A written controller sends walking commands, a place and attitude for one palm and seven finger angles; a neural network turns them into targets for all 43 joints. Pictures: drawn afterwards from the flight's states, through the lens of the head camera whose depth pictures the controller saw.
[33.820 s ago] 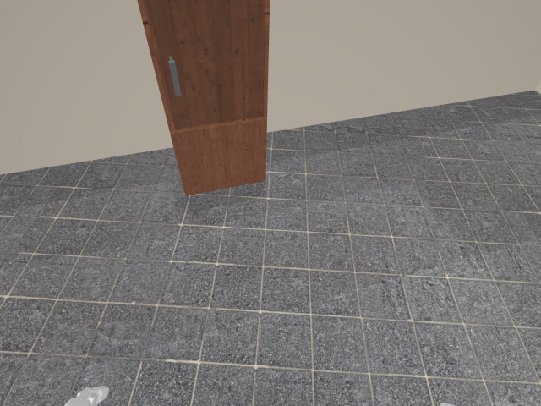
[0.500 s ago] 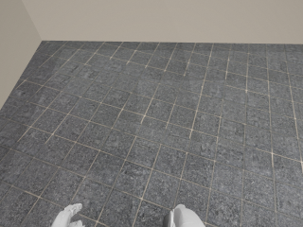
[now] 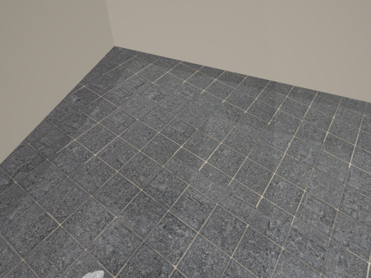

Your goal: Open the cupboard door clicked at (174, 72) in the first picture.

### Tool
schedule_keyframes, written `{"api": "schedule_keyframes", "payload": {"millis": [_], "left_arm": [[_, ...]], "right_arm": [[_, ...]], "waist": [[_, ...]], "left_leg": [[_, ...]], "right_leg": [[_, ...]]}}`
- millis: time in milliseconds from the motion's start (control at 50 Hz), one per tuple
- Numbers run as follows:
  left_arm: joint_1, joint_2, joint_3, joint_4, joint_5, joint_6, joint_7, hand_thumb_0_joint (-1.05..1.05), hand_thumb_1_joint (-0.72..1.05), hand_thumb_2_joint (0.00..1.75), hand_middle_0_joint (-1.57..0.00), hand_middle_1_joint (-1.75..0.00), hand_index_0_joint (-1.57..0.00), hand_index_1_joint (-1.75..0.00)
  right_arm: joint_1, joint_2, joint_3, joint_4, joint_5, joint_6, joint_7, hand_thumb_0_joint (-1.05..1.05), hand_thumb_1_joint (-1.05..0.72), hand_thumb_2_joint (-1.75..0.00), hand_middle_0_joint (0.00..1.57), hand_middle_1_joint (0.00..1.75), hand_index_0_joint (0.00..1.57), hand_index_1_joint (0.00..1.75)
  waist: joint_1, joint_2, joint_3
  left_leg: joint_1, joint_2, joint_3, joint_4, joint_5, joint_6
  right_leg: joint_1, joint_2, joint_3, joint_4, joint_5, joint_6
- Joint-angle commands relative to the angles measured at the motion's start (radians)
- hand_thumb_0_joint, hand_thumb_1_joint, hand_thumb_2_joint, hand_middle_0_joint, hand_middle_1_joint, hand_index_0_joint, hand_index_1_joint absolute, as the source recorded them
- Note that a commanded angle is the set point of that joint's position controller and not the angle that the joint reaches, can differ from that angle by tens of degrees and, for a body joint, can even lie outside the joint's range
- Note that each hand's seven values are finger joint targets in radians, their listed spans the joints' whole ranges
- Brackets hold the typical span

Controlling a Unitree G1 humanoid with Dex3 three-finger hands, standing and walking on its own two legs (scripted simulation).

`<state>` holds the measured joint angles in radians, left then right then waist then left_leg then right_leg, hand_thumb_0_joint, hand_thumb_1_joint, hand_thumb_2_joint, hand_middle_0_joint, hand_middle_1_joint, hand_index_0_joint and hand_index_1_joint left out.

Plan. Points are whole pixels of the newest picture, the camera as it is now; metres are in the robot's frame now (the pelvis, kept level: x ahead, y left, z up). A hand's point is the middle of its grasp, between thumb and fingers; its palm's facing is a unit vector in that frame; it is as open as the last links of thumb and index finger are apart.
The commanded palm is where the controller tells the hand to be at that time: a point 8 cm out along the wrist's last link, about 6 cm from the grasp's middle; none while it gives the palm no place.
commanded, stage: turn to face it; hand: left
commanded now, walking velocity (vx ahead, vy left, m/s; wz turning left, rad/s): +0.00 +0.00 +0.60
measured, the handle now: out of the picture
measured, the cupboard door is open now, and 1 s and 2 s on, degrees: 28 28 28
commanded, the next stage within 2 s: none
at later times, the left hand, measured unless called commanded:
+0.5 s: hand out of the picture +0.04 +0.16 -0.14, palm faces +0.30 -0.90 -0.32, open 7.4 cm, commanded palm none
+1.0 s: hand out of the picture -0.03 +0.16 -0.16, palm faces +0.59 -0.77 -0.25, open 7.4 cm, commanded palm none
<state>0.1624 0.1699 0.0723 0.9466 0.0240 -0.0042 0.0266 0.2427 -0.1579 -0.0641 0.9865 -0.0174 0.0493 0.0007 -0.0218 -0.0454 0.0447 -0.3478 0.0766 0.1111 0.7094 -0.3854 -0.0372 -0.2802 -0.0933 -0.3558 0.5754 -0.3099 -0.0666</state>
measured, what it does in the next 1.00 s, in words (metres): steps on the spot, turning left: left foot, then right foot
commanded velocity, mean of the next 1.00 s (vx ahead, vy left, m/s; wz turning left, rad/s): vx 0.00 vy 0.00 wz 0.60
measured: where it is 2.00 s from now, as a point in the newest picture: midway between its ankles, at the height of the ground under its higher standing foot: outside the picture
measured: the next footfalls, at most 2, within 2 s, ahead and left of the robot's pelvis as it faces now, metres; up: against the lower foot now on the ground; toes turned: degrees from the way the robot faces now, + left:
left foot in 0.02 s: +0.04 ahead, +0.13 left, +0.00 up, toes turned +8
right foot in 0.36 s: +0.09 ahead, -0.15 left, +0.00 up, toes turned +9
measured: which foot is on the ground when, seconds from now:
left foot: up 0.00-0.00, down 0.02-0.36, up 0.38-0.76, down 0.78-1.00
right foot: down 0.00-0.02, up 0.04-0.34, down 0.36-0.78, up 0.80-1.00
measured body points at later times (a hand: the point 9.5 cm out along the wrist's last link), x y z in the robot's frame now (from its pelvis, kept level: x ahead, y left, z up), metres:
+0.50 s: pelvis +0.03 -0.06 +0.01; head +0.08 -0.09 +0.45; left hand +0.03 +0.20 -0.11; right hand +0.18 -0.30 -0.15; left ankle -0.05 +0.08 -0.64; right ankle +0.05 -0.16 -0.73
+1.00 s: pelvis +0.03 -0.06 +0.01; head +0.06 -0.01 +0.45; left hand -0.06 +0.20 -0.14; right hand +0.25 -0.22 -0.12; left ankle -0.02 +0.03 -0.73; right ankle +0.10 -0.21 -0.65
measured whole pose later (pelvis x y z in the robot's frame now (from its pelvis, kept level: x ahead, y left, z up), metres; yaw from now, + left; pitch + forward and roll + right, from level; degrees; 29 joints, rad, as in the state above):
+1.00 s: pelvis +0.03 -0.06 +0.01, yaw +35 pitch +1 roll -1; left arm 0.17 0.26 0.08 0.90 0.02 0.06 0.01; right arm 0.16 -0.21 -0.04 0.91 -0.02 0.03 0.00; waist 0.01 -0.03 0.10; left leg -0.28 -0.01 -0.01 0.50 -0.24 0.03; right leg -0.51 -0.09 0.00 1.11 -0.39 0.09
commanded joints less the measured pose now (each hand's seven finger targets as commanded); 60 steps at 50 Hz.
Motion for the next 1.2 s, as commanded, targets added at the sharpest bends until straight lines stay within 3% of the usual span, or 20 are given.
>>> {"api": "schedule_keyframes", "payload": {"millis": [0,20,40,80,120,240,300,320,340,380,480,600,720,740,760,780,880,1120,1140,1180], "left_arm": [[0.035,0.083,0.025,-0.095,-0.015,0.007,-0.009,0.00,0.90,0.90,-0.20,-0.30,-0.20,-0.30],[-0.071,0.104,0.015,-0.138,-0.002,0.015,-0.007,0.00,0.90,0.90,-0.20,-0.30,-0.20,-0.30],[-0.076,0.107,0.020,-0.154,-0.001,0.014,-0.011,0.00,0.90,0.90,-0.20,-0.30,-0.20,-0.30],[-0.045,0.119,0.029,-0.111,0.003,0.017,-0.016,0.00,0.90,0.90,-0.20,-0.30,-0.20,-0.30],[-0.005,0.124,0.027,-0.090,-0.002,0.023,-0.021,0.00,0.90,0.90,-0.20,-0.30,-0.20,-0.30],[0.005,0.125,0.011,-0.102,-0.015,0.024,-0.016,0.00,0.90,0.90,-0.20,-0.30,-0.20,-0.30],[0.129,0.153,0.019,-0.074,-0.017,0.010,-0.015,0.00,0.90,0.90,-0.20,-0.30,-0.20,-0.30],[0.181,0.226,0.033,-0.064,-0.005,-0.003,-0.008,0.00,0.90,0.90,-0.20,-0.30,-0.20,-0.30],[0.189,0.340,0.055,-0.070,0.010,-0.006,0.001,0.00,0.90,0.90,-0.20,-0.30,-0.20,-0.30],[0.111,0.292,0.038,-0.096,0.003,-0.006,0.006,0.00,0.90,0.90,-0.20,-0.30,-0.20,-0.30],[0.034,0.196,0.015,-0.127,0.003,-0.013,0.006,0.00,0.90,0.90,-0.20,-0.30,-0.20,-0.30],[0.159,0.239,0.031,-0.090,0.006,-0.015,0.005,0.00,0.90,0.90,-0.20,-0.30,-0.20,-0.30],[0.100,0.251,0.045,-0.100,-0.002,-0.006,-0.004,0.00,0.90,0.90,-0.20,-0.30,-0.20,-0.30],[0.083,0.233,0.042,-0.109,-0.008,-0.002,-0.007,0.00,0.90,0.90,-0.20,-0.30,-0.20,-0.30],[0.061,0.168,0.025,-0.146,-0.015,0.004,-0.016,0.00,0.90,0.90,-0.20,-0.30,-0.20,-0.30],[-0.010,0.155,0.012,-0.184,-0.007,0.016,-0.010,0.00,0.90,0.90,-0.20,-0.30,-0.20,-0.30],[0.009,0.172,0.025,-0.125,0.001,0.034,-0.019,0.00,0.90,0.90,-0.20,-0.30,-0.20,-0.30],[0.041,0.154,0.013,-0.136,-0.016,0.020,-0.014,0.00,0.90,0.90,-0.20,-0.30,-0.20,-0.30],[0.098,0.177,0.021,-0.125,-0.016,0.010,-0.010,0.00,0.90,0.90,-0.20,-0.30,-0.20,-0.30],[0.138,0.337,0.049,-0.126,0.007,-0.003,0.005,0.00,0.90,0.90,-0.20,-0.30,-0.20,-0.30]], "right_arm": [[0.182,-0.220,-0.046,-0.044,-0.020,-0.028,-0.001,0.00,-0.90,-0.90,0.20,0.30,0.20,0.30],[0.219,-0.261,-0.053,-0.033,-0.024,-0.025,-0.018,0.00,-0.90,-0.90,0.20,0.30,0.20,0.30],[0.181,-0.285,-0.053,-0.048,-0.025,-0.027,-0.023,0.00,-0.90,-0.90,0.20,0.30,0.20,0.30],[0.059,-0.231,-0.035,-0.076,-0.018,-0.041,-0.032,0.00,-0.90,-0.90,0.20,0.30,0.20,0.30],[0.019,-0.228,-0.027,-0.091,-0.014,-0.048,-0.034,0.00,-0.90,-0.90,0.20,0.30,0.20,0.30],[-0.010,-0.275,-0.043,-0.100,-0.015,-0.034,-0.022,0.00,-0.90,-0.90,0.20,0.30,0.20,0.30],[-0.096,-0.280,-0.052,-0.130,-0.005,-0.021,-0.015,0.00,-0.90,-0.90,0.20,0.30,0.20,0.30],[-0.097,-0.225,-0.047,-0.146,0.007,-0.020,-0.010,0.00,-0.90,-0.90,0.20,0.30,0.20,0.30],[-0.102,-0.152,-0.035,-0.179,0.009,-0.022,-0.004,0.00,-0.90,-0.90,0.20,0.30,0.20,0.30],[-0.097,-0.192,-0.045,-0.168,0.002,-0.006,0.009,0.00,-0.90,-0.90,0.20,0.30,0.20,0.30],[-0.117,-0.150,-0.032,-0.130,0.001,0.008,0.030,0.00,-0.90,-0.90,0.20,0.30,0.20,0.30],[-0.209,-0.122,-0.013,-0.163,0.006,-0.003,0.032,0.00,-0.90,-0.90,0.20,0.30,0.20,0.30],[-0.116,-0.156,-0.021,-0.156,0.003,-0.014,0.026,0.00,-0.90,-0.90,0.20,0.30,0.20,0.30],[-0.037,-0.208,-0.035,-0.135,-0.002,-0.022,0.024,0.00,-0.90,-0.90,0.20,0.30,0.20,0.30],[0.026,-0.325,-0.065,-0.131,-0.012,-0.027,0.018,0.00,-0.90,-0.90,0.20,0.30,0.20,0.30],[0.083,-0.369,-0.073,-0.110,-0.008,-0.018,0.006,0.00,-0.90,-0.90,0.20,0.30,0.20,0.30],[-0.070,-0.265,-0.032,-0.146,-0.006,-0.037,-0.022,0.00,-0.90,-0.90,0.20,0.30,0.20,0.30],[-0.079,-0.280,-0.054,-0.140,-0.007,-0.022,-0.011,0.00,-0.90,-0.90,0.20,0.30,0.20,0.30],[-0.095,-0.259,-0.053,-0.147,0.001,-0.023,-0.010,0.00,-0.90,-0.90,0.20,0.30,0.20,0.30],[-0.088,-0.162,-0.043,-0.182,0.010,-0.026,-0.002,0.00,-0.90,-0.90,0.20,0.30,0.20,0.30]], "waist": [[-0.055,0.418,-0.107],[-0.094,0.333,-0.098],[-0.061,0.235,-0.108],[-0.012,0.304,-0.098],[0.012,0.212,-0.091],[0.005,0.228,-0.092],[0.067,0.209,-0.108],[0.090,0.008,-0.127],[0.099,-0.342,-0.107],[0.057,-0.174,-0.065],[0.009,-0.172,-0.030],[0.076,-0.145,-0.087],[0.010,-0.099,-0.111],[-0.037,0.005,-0.157],[-0.074,0.322,-0.182],[-0.096,0.323,-0.176],[0.003,0.197,-0.095],[0.037,0.232,-0.100],[0.070,0.174,-0.128],[0.097,-0.281,-0.138]], "left_leg": [[0.256,0.323,-0.505,-0.372,0.512,0.193],[0.264,0.416,-0.589,-0.382,0.679,0.298],[0.210,0.394,-0.498,-0.378,0.540,0.299],[0.187,0.259,-0.393,-0.350,0.574,0.219],[0.204,0.187,-0.308,-0.335,0.633,0.181],[0.176,0.156,-0.325,-0.306,0.607,0.179],[0.026,0.092,-0.323,-0.218,0.426,0.121],[-0.125,-0.007,-0.249,-0.079,0.166,0.054],[-0.288,-0.152,-0.099,0.204,-0.233,-0.020],[-0.239,-0.072,-0.192,0.521,-0.180,0.008],[-0.220,-0.040,-0.096,0.431,-0.025,-0.039],[-0.148,-0.061,-0.014,0.111,-0.058,-0.034],[0.109,-0.064,0.002,-0.175,0.107,0.008],[0.279,-0.007,-0.070,-0.283,0.253,0.038],[0.429,0.258,-0.447,-0.329,0.550,0.164],[0.416,0.376,-0.558,-0.338,0.777,0.281],[0.231,0.171,-0.339,-0.360,0.583,0.185],[0.036,0.082,-0.427,-0.282,0.422,0.156],[-0.037,0.042,-0.407,-0.220,0.345,0.118],[-0.294,-0.168,-0.146,0.222,-0.241,-0.013]], "right_leg": [[-0.273,-0.060,0.113,0.261,-0.244,0.126],[-0.357,-0.003,0.252,0.468,-0.360,0.125],[-0.331,-0.019,0.322,0.539,-0.280,0.113],[-0.357,-0.003,0.344,0.591,-0.164,0.123],[-0.325,0.015,0.342,0.556,-0.097,0.135],[-0.145,0.063,0.307,0.220,-0.139,0.143],[0.110,0.079,0.283,-0.084,0.058,0.136],[0.268,-0.069,0.422,-0.251,0.099,0.106],[0.298,-0.371,0.746,-0.324,0.225,-0.011],[0.082,-0.385,0.635,-0.316,0.130,-0.100],[0.130,-0.215,0.331,-0.238,0.428,-0.023],[0.304,-0.263,0.286,-0.152,0.699,-0.047],[0.164,-0.277,0.211,-0.020,0.539,0.006],[0.042,-0.245,0.167,0.131,0.405,0.056],[-0.243,-0.082,0.139,0.373,-0.155,0.140],[-0.357,-0.030,0.263,0.518,-0.374,0.144],[-0.321,-0.015,0.367,0.613,-0.082,0.148],[0.063,0.098,0.311,0.008,-0.008,0.134],[0.197,0.067,0.331,-0.144,0.094,0.130],[0.319,-0.401,0.771,-0.327,0.190,-0.046]]}}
